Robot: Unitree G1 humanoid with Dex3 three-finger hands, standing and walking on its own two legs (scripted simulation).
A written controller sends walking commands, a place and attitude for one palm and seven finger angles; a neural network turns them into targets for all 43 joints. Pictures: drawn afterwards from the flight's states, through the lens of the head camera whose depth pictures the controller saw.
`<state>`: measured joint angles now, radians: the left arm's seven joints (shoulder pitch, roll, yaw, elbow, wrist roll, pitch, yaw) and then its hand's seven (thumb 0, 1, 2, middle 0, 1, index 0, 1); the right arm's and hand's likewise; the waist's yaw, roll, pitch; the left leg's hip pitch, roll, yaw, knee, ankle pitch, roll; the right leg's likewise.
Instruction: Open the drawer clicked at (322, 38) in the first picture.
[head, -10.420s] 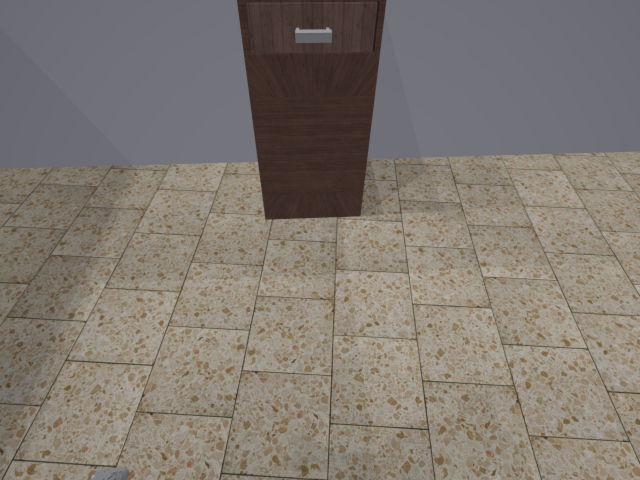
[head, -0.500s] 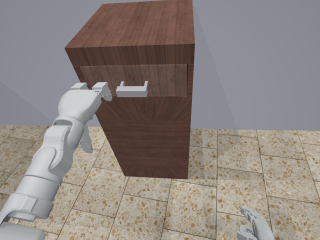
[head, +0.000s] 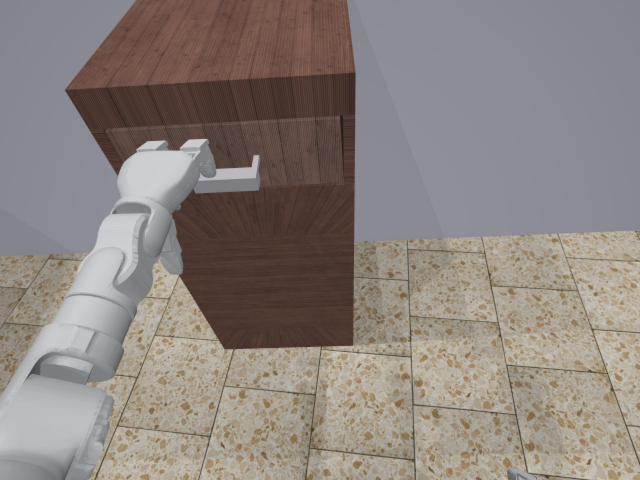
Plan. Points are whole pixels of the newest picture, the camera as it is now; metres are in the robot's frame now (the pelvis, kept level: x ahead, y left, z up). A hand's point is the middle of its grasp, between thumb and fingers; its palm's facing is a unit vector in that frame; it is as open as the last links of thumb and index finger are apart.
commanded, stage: move the hooked fingers above the handle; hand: left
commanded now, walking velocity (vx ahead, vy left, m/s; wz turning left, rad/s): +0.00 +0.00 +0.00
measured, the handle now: (228, 171) +0.58 +0.20 +0.04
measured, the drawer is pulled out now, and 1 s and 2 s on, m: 0.00 0.00 0.00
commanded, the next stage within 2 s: lower the fingers behind the handle in 1.70 s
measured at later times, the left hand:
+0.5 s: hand (207, 176) +0.50 +0.20 +0.10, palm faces -0.03 -0.01 -1.00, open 13.8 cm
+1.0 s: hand (213, 166) +0.53 +0.19 +0.10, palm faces -0.02 -0.01 -1.00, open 13.8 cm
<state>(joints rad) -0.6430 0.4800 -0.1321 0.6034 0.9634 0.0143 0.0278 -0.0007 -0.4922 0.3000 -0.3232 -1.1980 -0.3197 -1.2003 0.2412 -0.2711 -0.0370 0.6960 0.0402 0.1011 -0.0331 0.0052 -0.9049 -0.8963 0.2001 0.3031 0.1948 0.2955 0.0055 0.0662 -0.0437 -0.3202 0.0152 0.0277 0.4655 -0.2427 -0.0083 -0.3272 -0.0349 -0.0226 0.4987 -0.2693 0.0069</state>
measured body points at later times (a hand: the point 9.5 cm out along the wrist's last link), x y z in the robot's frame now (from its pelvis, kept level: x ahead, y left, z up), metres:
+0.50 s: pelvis +0.01 +0.00 -0.01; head +0.07 -0.02 +0.44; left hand +0.50 +0.19 +0.16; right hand +0.05 -0.27 -0.15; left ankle -0.01 +0.13 -0.74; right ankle -0.01 -0.12 -0.74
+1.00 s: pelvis +0.02 +0.01 -0.01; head +0.09 -0.01 +0.43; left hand +0.52 +0.19 +0.15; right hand +0.00 -0.26 -0.15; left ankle -0.01 +0.13 -0.74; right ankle -0.01 -0.12 -0.74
